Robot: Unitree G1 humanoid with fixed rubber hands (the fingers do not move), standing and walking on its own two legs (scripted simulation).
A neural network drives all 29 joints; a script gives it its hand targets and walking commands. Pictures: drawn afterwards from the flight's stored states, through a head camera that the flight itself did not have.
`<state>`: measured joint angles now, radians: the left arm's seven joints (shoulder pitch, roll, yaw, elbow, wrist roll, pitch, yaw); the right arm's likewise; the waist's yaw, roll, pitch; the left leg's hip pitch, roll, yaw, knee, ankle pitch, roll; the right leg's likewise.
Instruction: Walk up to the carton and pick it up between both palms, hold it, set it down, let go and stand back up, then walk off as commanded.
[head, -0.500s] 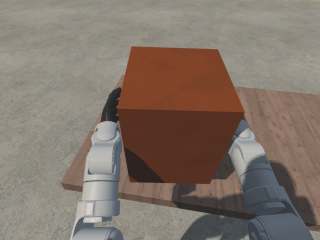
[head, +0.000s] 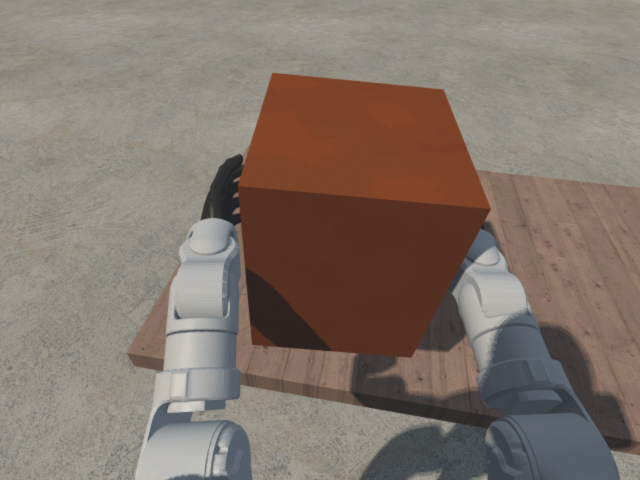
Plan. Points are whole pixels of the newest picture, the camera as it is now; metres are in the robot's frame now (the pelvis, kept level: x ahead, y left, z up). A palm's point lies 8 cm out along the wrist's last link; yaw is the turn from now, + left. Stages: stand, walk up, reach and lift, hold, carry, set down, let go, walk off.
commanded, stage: reach and lift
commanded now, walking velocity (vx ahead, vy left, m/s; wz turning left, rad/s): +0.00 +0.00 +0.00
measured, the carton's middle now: (344, 221) +0.38 -0.02 +0.17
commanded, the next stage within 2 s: hold in 0.44 s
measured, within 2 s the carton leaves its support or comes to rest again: neither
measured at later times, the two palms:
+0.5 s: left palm (206, 222) +0.37 +0.14 +0.19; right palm (458, 225) +0.37 -0.15 +0.18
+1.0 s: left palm (192, 219) +0.35 +0.15 +0.21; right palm (455, 214) +0.36 -0.14 +0.19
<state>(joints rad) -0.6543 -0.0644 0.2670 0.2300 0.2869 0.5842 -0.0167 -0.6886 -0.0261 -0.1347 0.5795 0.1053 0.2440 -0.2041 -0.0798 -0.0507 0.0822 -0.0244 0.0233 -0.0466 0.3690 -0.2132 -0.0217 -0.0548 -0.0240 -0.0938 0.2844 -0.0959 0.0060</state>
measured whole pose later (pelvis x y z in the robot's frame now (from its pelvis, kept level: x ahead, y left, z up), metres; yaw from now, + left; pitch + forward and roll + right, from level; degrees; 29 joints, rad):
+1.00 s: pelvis +0.00 +0.00 +0.00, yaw +1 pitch -11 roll -1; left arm -0.63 -0.06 0.27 0.04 0.32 0.75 -0.05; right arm -0.69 -0.04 -0.07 0.48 0.16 0.35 -0.23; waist -0.07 -0.06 0.10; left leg 0.03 0.03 -0.06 0.38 -0.22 -0.03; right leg 0.00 -0.02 -0.09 0.29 -0.11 0.00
